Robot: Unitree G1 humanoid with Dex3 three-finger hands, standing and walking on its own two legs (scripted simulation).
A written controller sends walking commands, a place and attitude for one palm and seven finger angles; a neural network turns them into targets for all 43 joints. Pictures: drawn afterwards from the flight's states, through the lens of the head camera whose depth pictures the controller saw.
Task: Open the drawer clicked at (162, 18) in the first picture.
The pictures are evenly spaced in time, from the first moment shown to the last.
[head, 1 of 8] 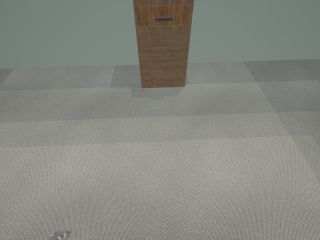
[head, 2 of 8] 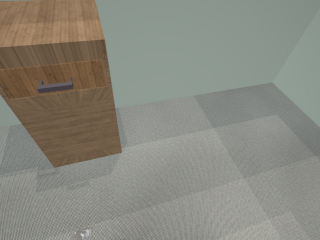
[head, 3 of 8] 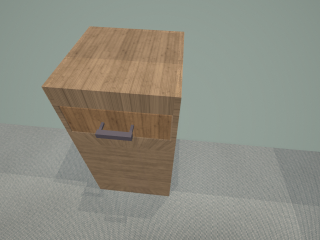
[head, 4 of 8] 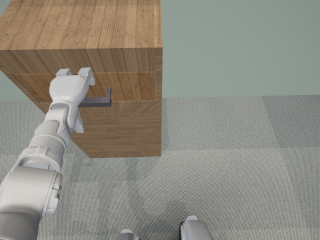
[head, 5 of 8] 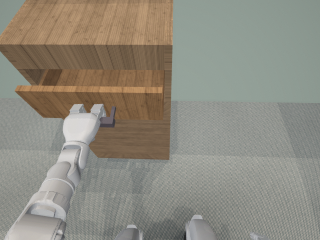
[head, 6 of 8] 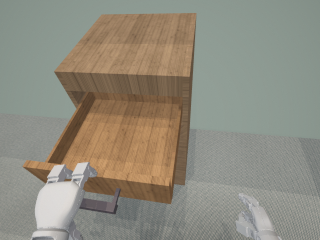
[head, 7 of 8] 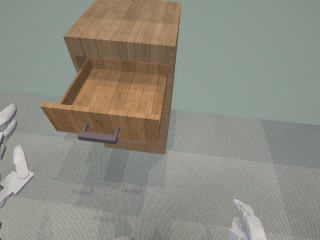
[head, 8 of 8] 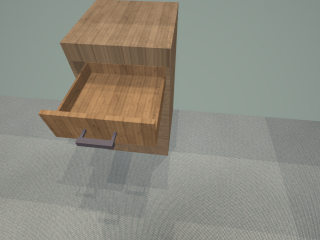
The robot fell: no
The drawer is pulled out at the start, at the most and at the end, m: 0.00 0.30 0.30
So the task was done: yes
